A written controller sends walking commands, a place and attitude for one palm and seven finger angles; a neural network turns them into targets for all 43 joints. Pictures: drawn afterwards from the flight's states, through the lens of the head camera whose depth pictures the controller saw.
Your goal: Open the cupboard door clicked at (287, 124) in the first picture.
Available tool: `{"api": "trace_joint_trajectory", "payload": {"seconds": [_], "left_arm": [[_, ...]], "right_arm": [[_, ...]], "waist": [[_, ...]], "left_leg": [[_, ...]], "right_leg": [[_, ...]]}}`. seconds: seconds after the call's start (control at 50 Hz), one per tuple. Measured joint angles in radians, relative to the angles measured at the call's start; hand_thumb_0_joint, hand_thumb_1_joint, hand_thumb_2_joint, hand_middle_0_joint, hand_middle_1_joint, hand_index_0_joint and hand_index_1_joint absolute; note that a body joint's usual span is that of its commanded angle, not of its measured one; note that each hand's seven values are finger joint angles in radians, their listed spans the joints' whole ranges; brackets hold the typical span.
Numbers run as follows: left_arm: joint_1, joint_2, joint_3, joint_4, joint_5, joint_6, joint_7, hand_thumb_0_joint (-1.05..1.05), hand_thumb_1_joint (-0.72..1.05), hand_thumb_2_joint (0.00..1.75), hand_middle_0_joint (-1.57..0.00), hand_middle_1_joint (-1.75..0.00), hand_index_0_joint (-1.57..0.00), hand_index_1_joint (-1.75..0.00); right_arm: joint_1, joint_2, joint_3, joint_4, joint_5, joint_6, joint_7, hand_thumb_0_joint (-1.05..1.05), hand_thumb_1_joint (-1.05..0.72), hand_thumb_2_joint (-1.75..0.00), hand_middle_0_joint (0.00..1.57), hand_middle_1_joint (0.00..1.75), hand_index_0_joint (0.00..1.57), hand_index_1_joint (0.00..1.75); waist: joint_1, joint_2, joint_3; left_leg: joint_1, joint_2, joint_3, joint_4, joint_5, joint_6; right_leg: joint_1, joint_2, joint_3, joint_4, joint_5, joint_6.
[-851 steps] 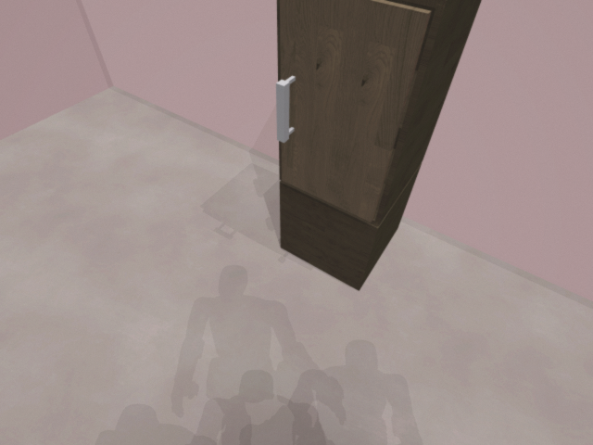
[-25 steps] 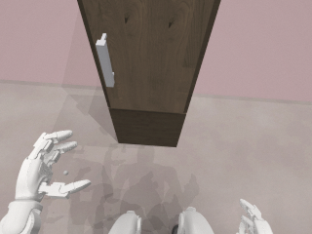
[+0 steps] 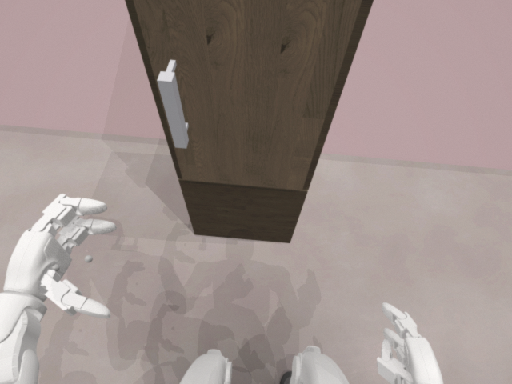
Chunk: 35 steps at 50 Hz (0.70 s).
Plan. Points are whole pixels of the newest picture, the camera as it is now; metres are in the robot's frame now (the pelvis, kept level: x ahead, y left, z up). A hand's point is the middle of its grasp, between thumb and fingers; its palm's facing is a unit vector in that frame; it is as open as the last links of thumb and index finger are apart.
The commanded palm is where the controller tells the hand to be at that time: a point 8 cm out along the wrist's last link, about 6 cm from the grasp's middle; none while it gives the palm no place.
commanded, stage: raise the hand with hooked fingers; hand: left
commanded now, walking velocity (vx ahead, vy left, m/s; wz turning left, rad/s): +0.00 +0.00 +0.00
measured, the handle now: (177, 106) +0.59 +0.20 +0.03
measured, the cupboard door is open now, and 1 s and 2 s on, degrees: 0 0 0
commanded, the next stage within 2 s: move the hooked fingers beside the handle in 0.62 s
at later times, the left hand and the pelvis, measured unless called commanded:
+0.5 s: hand (84, 245) +0.29 +0.26 +0.05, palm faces +0.00 -1.00 -0.06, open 14.0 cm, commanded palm +0.26 +0.31 +0.05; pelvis +0.00 -0.01 +0.00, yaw +0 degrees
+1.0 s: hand (96, 218) +0.33 +0.26 +0.05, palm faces -0.03 -1.00 -0.04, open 14.0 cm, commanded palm +0.31 +0.31 +0.05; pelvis -0.01 +0.00 +0.00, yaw +0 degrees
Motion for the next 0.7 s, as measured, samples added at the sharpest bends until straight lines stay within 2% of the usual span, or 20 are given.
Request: {"api": "trace_joint_trajectory", "payload": {"seconds": [0.1, 0.2, 0.28, 0.38, 0.48, 0.7], "left_arm": [[-0.052, 0.024, 0.047, 0.038, -0.023, -0.034, -0.011, -0.01, -0.49, 0.30, -0.30, -1.19, -0.30, -1.20], [-0.104, 0.055, 0.072, 0.127, -0.031, 0.004, -0.050, -0.01, -0.50, 0.30, -0.30, -1.19, -0.30, -1.20], [-0.082, 0.044, 0.062, 0.126, -0.031, 0.013, -0.068, -0.01, -0.50, 0.30, -0.29, -1.20, -0.30, -1.20], [-0.064, 0.021, 0.062, 0.106, -0.027, -0.038, -0.046, -0.01, -0.50, 0.30, -0.30, -1.20, -0.30, -1.20], [-0.078, 0.022, 0.069, 0.119, -0.019, -0.051, -0.027, -0.01, -0.50, 0.30, -0.30, -1.20, -0.30, -1.20], [-0.090, 0.027, 0.068, 0.154, -0.036, -0.049, -0.056, -0.01, -0.50, 0.30, -0.30, -1.20, -0.30, -1.20]], "right_arm": [[0.021, -0.006, -0.003, 0.019, 0.000, 0.004, 0.002, 0.02, -0.90, -0.90, 0.21, 0.30, 0.20, 0.30], [0.033, -0.022, -0.006, 0.022, 0.008, 0.021, 0.003, 0.02, -0.90, -0.90, 0.21, 0.30, 0.20, 0.30], [0.048, -0.030, -0.014, 0.013, 0.006, 0.021, 0.006, 0.02, -0.90, -0.90, 0.21, 0.30, 0.20, 0.30], [0.057, -0.031, -0.020, 0.009, -0.001, 0.018, 0.011, 0.02, -0.90, -0.90, 0.21, 0.30, 0.20, 0.30], [0.048, -0.026, -0.018, 0.009, 0.002, 0.022, 0.011, 0.02, -0.90, -0.90, 0.21, 0.30, 0.20, 0.30], [0.033, -0.015, 0.001, 0.004, 0.004, 0.020, 0.003, 0.02, -0.90, -0.90, 0.21, 0.30, 0.20, 0.30]], "waist": [[-0.006, -0.001, 0.000], [-0.017, 0.001, 0.002], [-0.026, 0.000, 0.000], [-0.029, -0.012, -0.001], [-0.030, -0.011, 0.006], [-0.016, -0.002, -0.003]], "left_leg": [[0.005, 0.003, 0.000, -0.007, 0.001, -0.003], [0.005, 0.004, 0.005, -0.018, 0.009, -0.003], [0.013, 0.006, 0.013, -0.034, 0.016, -0.002], [0.017, 0.008, 0.016, -0.035, 0.017, -0.004], [0.015, 0.006, 0.010, -0.027, 0.017, -0.005], [0.018, 0.003, 0.010, -0.030, 0.022, -0.003]], "right_leg": [[0.004, 0.004, 0.001, -0.006, 0.001, -0.003], [0.000, 0.005, 0.005, -0.013, 0.007, -0.004], [0.004, 0.008, 0.013, -0.026, 0.016, -0.004], [0.005, 0.010, 0.016, -0.025, 0.017, -0.005], [0.006, 0.009, 0.011, -0.020, 0.017, -0.007], [0.010, 0.005, 0.011, -0.022, 0.020, -0.005]]}}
